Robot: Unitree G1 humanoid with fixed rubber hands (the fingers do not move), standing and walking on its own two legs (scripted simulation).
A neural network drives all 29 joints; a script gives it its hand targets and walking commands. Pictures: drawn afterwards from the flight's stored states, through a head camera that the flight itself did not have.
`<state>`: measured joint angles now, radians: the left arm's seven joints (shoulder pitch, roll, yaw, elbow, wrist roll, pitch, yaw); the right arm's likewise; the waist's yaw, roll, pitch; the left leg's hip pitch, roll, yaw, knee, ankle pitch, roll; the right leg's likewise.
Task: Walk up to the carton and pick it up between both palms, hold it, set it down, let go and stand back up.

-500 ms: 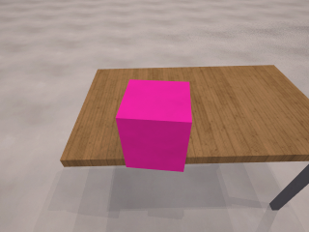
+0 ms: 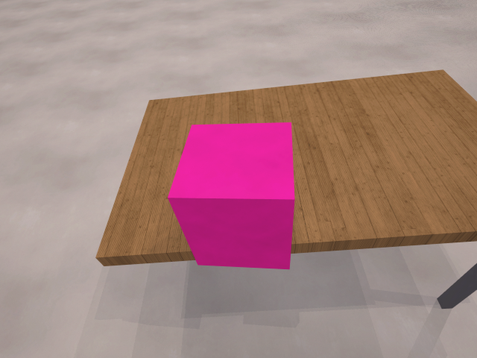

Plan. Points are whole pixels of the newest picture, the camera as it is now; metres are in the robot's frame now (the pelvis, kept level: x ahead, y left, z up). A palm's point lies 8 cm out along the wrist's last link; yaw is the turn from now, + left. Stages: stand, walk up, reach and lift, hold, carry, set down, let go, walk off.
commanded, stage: walk up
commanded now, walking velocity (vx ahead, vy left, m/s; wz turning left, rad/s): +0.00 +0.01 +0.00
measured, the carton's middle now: (241, 198) +0.46 +0.03 -0.02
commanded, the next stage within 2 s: stand in 0.88 s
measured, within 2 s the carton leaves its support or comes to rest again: neither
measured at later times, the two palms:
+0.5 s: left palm out of the picture -0.05 +0.26 -0.16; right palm out of the picture +0.01 -0.17 -0.16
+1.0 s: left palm out of the picture -0.05 +0.23 -0.15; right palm out of the picture -0.04 -0.18 -0.16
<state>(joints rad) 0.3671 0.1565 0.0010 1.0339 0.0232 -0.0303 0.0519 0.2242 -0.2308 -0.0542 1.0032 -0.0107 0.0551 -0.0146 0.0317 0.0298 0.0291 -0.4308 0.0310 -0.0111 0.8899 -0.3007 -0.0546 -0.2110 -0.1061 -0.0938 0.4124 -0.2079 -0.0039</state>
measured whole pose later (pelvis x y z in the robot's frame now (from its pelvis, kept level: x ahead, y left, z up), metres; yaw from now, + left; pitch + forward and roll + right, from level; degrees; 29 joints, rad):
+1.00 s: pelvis -0.01 +0.02 -0.01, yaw +1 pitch -2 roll +0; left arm 0.33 0.12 -0.01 1.16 0.01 -0.01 0.04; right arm 0.34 -0.12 0.00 1.13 -0.01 0.00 -0.04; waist 0.00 0.01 0.03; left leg -0.19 0.03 0.03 0.41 -0.18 -0.01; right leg -0.12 0.03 -0.06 0.39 -0.24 -0.04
